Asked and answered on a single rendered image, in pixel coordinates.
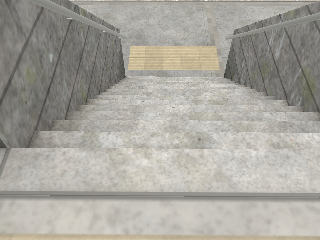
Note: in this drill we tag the stairs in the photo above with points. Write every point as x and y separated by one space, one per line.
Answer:
149 112

